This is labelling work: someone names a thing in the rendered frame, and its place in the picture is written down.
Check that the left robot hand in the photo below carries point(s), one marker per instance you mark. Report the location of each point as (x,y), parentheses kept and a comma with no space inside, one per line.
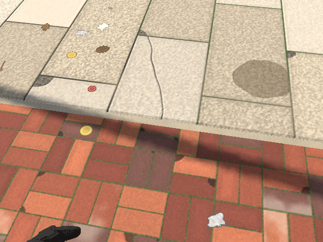
(57,234)

